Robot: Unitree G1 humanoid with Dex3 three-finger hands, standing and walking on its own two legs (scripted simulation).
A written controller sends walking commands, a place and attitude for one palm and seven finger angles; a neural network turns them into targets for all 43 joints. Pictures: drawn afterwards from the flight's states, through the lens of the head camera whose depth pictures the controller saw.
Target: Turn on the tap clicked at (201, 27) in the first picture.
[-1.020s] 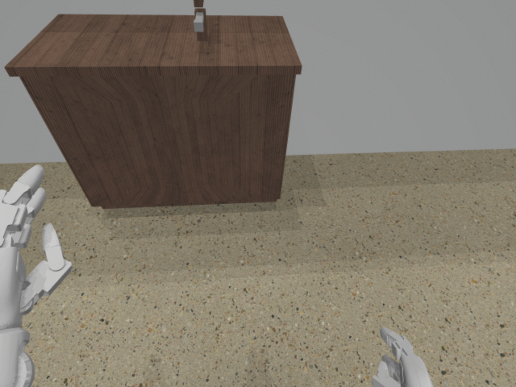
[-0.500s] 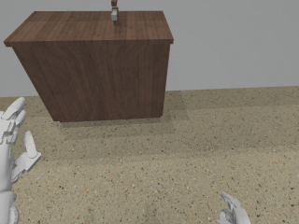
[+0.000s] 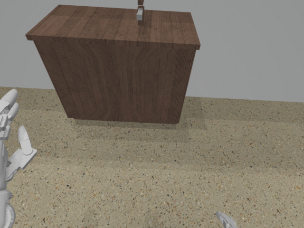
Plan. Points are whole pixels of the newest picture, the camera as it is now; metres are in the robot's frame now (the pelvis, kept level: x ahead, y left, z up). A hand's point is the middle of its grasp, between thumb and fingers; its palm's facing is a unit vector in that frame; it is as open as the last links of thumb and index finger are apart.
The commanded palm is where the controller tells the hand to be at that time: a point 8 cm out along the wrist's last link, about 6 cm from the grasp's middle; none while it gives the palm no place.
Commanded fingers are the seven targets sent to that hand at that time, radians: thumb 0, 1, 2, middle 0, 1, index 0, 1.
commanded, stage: walk to a spot facing it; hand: left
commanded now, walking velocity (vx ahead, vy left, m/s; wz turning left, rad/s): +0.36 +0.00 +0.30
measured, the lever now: (139, 16) +1.08 +0.11 +0.10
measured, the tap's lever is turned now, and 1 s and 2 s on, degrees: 0 0 0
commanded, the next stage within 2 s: none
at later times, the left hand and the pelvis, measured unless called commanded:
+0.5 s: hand (57, 123) +0.28 +0.22 +0.18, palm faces +0.56 -0.68 -0.47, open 7.4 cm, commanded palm +0.22 +0.25 +0.18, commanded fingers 0.00 0.90 0.90 -0.20 -0.30 -0.20 -0.30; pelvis +0.13 -0.06 +0.00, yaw +14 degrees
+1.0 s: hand (62, 105) +0.33 +0.22 +0.19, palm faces +0.76 -0.44 -0.48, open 7.4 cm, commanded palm +0.27 +0.24 +0.18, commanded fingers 0.00 0.90 0.90 -0.20 -0.30 -0.20 -0.30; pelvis +0.27 -0.09 -0.02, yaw +28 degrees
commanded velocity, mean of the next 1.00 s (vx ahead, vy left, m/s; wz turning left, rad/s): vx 0.20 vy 0.00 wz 0.57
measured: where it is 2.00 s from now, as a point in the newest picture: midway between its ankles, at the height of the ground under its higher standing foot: outside the picture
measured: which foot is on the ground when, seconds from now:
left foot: down 0.00-0.16, up 0.18-0.60, down 0.62-0.96, up 0.98-1.00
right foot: up 0.00-0.14, down 0.16-0.62, up 0.64-0.94, down 0.96-1.00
